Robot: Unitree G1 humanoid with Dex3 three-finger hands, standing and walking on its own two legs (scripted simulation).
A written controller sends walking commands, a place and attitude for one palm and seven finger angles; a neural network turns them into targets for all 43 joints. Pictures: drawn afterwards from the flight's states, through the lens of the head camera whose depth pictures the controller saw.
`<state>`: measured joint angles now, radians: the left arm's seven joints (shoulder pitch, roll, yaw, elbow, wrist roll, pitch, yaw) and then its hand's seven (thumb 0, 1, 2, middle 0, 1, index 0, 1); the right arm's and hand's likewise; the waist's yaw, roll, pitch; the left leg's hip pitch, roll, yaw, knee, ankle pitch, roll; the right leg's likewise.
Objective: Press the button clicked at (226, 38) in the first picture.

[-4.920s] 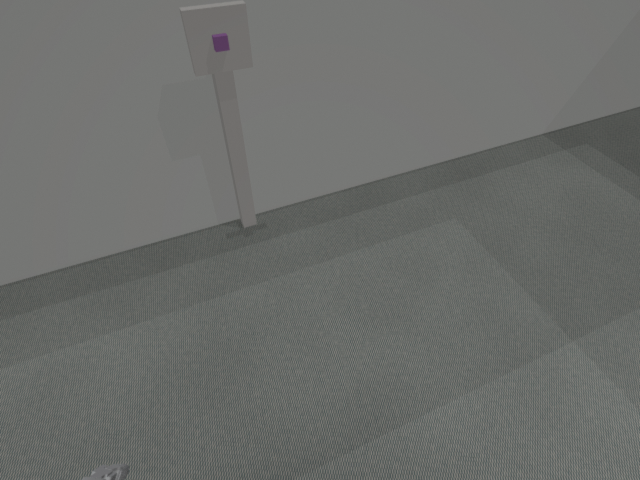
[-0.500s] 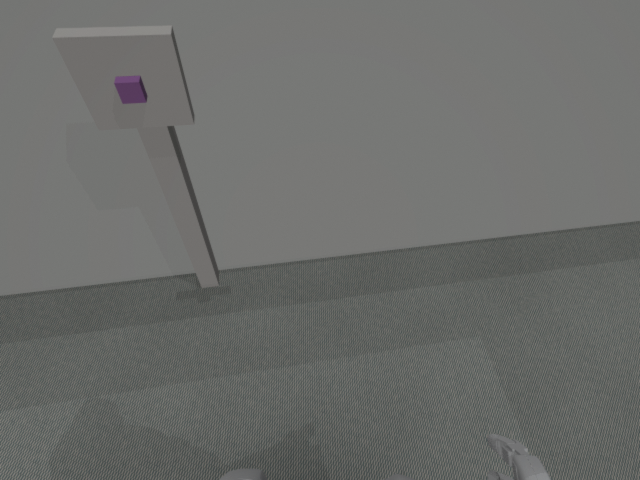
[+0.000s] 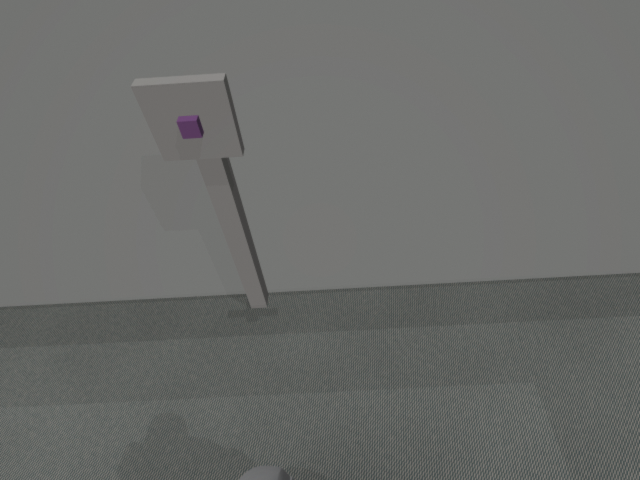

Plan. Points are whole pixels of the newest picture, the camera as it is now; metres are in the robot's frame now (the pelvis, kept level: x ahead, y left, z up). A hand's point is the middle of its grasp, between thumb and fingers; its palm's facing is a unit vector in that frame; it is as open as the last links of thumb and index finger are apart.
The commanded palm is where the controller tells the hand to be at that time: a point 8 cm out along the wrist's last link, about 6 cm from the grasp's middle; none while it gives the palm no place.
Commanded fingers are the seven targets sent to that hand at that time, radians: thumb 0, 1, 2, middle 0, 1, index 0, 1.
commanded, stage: take the last steps up to it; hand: left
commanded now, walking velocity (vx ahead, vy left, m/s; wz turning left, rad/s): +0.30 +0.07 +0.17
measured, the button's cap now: (190, 126) +0.75 +0.31 +0.03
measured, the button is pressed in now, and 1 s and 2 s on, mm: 0 0 0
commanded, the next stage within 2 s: come to a stop and stand still in 0.82 s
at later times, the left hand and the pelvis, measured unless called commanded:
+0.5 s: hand out of the picture +0.05 +0.26 -0.17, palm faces +0.12 -0.98 -0.17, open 7.4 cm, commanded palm none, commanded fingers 0.00 0.90 0.90 -0.20 -0.30 -0.20 -0.30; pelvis +0.07 +0.07 +0.01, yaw +3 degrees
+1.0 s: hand (202, 389) +0.28 +0.23 -0.17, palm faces +0.11 -0.97 -0.21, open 7.2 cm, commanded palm none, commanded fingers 0.00 0.90 0.90 -0.20 -0.30 -0.20 -0.30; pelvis +0.23 +0.04 +0.00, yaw +4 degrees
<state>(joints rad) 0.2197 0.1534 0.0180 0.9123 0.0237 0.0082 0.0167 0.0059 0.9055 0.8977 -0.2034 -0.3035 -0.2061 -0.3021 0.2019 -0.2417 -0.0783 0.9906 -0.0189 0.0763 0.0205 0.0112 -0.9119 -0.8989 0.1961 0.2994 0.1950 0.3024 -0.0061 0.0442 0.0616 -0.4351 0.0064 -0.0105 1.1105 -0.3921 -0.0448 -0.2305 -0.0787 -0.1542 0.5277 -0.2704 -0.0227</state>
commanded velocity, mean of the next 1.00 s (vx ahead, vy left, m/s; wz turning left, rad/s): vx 0.20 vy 0.02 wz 0.02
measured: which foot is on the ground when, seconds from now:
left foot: up 0.00-0.24, down 0.26-0.76, up 0.78-1.00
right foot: down 0.00-0.26, up 0.28-0.74, down 0.76-1.00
